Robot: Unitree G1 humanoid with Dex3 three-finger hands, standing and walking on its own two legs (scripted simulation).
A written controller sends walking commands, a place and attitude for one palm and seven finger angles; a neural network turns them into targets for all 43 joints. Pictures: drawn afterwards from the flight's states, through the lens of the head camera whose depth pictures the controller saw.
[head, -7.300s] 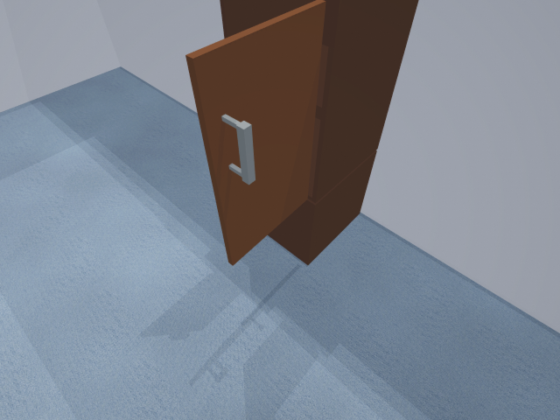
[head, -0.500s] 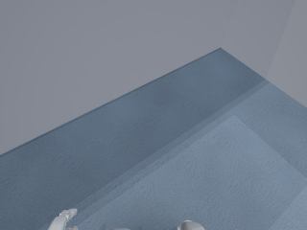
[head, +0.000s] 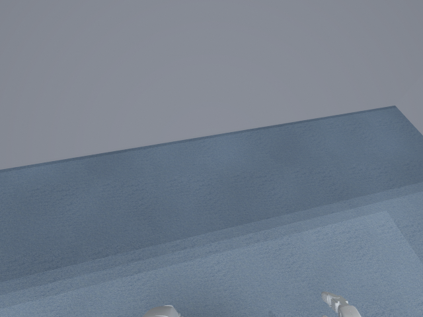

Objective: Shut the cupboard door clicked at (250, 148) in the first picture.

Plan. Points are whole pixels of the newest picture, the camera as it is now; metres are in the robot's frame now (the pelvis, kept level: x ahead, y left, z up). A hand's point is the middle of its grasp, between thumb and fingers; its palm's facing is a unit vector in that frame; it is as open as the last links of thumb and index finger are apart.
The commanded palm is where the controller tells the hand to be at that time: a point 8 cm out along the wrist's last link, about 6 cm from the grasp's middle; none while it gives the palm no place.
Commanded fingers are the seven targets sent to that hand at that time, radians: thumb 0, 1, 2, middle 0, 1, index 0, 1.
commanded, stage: walk to a spot facing it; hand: left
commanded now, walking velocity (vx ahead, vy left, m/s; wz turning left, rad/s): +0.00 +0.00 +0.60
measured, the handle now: out of the picture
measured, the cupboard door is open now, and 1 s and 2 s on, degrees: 91 91 91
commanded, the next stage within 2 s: none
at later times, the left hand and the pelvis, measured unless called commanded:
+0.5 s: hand out of the picture +0.08 +0.16 -0.13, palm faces +0.26 -0.93 -0.26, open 7.4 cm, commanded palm none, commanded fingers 0.00 0.90 0.90 -0.20 -0.30 -0.20 -0.30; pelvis +0.02 -0.05 +0.02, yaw +18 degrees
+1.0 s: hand out of the picture +0.00 +0.20 -0.14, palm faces +0.57 -0.78 -0.24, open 7.4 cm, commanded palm none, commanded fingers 0.00 0.90 0.90 -0.20 -0.30 -0.20 -0.30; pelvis +0.05 -0.03 +0.02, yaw +35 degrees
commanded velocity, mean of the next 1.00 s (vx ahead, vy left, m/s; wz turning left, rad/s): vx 0.07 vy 0.00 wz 0.60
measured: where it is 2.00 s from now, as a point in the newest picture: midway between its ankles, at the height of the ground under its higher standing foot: (151, 277)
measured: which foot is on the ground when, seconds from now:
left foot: down 0.00-0.38, up 0.40-0.72, down 0.74-1.00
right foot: up 0.00-0.36, down 0.38-0.72, up 0.74-1.00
